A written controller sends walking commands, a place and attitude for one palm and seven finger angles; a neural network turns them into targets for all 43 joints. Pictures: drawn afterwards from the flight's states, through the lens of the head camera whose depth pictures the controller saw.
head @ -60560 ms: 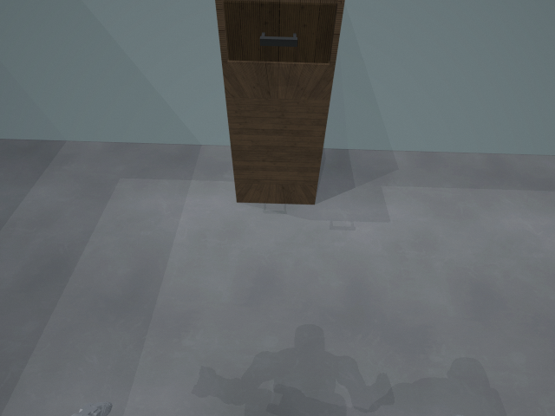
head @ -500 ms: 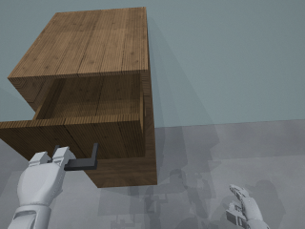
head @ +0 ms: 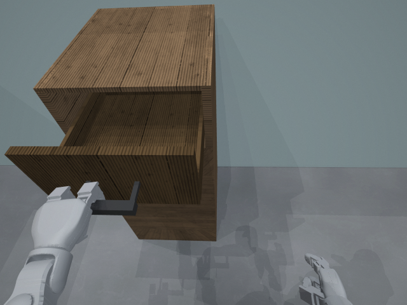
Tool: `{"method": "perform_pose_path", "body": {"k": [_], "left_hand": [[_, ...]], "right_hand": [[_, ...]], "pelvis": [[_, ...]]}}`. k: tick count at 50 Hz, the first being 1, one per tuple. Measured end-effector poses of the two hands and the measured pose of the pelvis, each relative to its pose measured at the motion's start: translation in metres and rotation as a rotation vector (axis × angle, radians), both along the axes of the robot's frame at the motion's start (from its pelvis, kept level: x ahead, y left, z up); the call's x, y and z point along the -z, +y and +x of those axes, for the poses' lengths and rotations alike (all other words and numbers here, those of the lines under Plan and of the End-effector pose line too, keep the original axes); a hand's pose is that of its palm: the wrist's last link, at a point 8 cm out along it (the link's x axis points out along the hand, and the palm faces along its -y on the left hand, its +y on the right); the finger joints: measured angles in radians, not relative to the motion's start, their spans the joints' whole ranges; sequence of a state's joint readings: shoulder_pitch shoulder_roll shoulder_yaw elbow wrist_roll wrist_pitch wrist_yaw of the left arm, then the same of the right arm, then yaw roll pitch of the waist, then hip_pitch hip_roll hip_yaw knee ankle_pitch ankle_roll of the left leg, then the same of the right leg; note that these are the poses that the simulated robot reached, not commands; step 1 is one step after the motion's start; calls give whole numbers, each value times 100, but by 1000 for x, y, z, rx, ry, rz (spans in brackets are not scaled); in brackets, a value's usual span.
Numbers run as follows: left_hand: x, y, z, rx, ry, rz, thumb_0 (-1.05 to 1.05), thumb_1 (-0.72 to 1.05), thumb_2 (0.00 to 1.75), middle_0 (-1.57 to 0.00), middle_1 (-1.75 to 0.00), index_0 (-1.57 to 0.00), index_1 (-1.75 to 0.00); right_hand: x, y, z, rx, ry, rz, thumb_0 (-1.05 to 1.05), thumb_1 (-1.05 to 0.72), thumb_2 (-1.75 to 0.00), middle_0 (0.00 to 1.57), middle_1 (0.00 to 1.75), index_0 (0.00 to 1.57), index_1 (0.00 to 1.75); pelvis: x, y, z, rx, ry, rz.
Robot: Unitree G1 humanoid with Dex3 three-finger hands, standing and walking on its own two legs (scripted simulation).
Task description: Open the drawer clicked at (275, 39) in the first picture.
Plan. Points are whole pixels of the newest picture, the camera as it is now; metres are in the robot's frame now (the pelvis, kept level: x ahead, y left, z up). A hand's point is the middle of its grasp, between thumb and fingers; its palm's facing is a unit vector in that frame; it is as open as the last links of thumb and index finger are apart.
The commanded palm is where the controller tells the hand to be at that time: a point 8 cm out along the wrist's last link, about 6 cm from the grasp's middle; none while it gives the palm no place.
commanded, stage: pull the drawer open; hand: left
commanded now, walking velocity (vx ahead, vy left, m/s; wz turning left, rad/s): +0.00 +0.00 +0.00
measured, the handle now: (108, 197) +0.28 +0.24 +0.06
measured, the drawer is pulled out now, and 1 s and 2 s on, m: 0.18 0.25 0.25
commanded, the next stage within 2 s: open the thumb to release the handle in 0.74 s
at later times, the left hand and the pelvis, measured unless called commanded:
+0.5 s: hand (69, 263) +0.16 +0.27 +0.03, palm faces -0.05 -0.10 -0.99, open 6.1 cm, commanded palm +0.11 +0.27 +0.10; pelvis +0.01 +0.01 +0.00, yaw -3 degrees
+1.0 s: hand (60, 265) +0.15 +0.28 +0.04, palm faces +0.00 -0.04 -1.00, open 5.9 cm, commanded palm +0.12 +0.29 +0.10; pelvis +0.00 +0.01 -0.01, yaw -1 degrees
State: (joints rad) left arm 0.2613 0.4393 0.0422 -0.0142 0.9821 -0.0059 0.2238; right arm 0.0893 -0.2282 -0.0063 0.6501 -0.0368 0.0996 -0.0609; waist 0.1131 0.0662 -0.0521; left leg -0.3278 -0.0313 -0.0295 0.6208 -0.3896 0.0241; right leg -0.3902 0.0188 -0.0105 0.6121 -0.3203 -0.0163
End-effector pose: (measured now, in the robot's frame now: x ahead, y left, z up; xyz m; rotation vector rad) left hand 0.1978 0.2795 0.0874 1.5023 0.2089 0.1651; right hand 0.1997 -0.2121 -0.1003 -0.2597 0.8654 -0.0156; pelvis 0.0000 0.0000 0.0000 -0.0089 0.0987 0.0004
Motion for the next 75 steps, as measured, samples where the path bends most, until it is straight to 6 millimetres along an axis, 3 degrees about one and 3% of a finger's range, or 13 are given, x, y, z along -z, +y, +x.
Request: {"method": "perform_pose_path", "body": {"k": [9,17,35,47,54,64,69,75], "left_hand": [[0,-4,-11,-14,-1,-26,1,76,80,-42,-135,-31,-129],[-1,-6,-32,-7,14,-38,1,77,81,-42,-135,-27,-124],[-3,-13,-80,-24,33,-43,2,76,81,-42,-135,-28,-125],[0,-2,-68,-14,-23,30,-1,70,84,-42,-135,-38,-132],[-9,-1,-64,-12,-16,26,0,50,75,-40,-132,-43,-131],[-17,-3,-74,-25,-28,21,0,-6,49,-35,-125,-37,-125],[-15,-3,-77,-19,-28,22,0,-31,39,-34,-122,-34,-122],[-8,-8,-76,-34,-29,-16,0,-44,33,-33,-121,-33,-122]], "right_hand": [[-6,-23,-25,88,-25,0,1,-90,-89,20,30,20,30],[-15,-28,-22,96,-51,-12,1,-90,-90,20,30,20,30],[-14,21,25,-47,-108,75,1,-90,-90,20,30,20,30],[1,24,13,-42,-38,46,1,-90,-89,20,30,21,30],[-6,7,1,2,-50,30,1,-90,-89,20,30,21,30],[-14,-20,-11,34,-66,-9,1,-90,-90,20,30,20,30],[-14,-24,-16,34,-66,-20,1,-90,-90,20,30,20,30],[-12,-18,-19,26,-73,3,1,-90,-90,20,30,20,30]], "pelvis": [[-1,1,-3,38,-1,4],[0,6,3,57,7,-2],[9,17,16,50,42,-16],[10,9,5,18,10,-11],[4,2,-2,22,-20,-6],[0,-5,-13,29,-34,3],[-1,-7,-19,23,-45,5],[-1,-8,-24,12,-46,6]]}}
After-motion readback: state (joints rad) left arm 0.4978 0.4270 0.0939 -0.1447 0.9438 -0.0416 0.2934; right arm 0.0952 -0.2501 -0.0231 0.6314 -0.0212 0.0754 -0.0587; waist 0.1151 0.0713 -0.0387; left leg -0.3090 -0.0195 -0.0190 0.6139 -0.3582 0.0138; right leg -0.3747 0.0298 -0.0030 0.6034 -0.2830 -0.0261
